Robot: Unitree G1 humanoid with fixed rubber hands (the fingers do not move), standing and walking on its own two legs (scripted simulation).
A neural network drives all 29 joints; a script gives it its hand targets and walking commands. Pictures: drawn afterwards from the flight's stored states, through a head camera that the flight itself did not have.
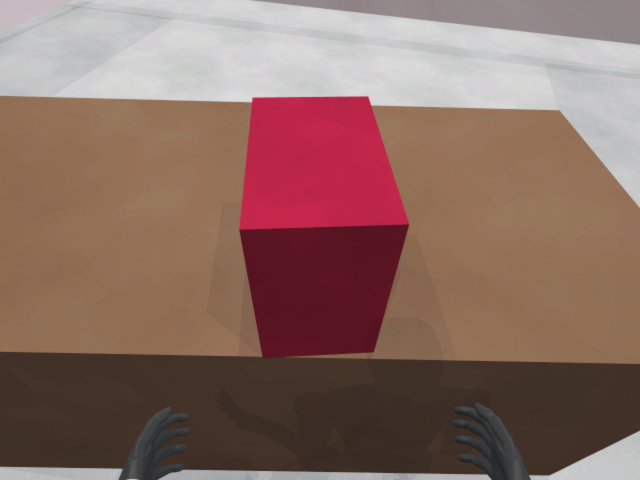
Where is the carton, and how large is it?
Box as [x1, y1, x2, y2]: [239, 96, 408, 357]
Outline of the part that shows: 367,96 252,98 239,230 263,357 370,352 374,349 407,230 408,222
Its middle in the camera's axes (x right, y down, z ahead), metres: +0.00 -0.02 +0.57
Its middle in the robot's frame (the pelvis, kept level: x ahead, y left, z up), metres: +0.45 +0.05 +0.07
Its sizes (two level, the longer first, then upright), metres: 0.264 0.167 0.273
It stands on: a pedestal, 0.72 m high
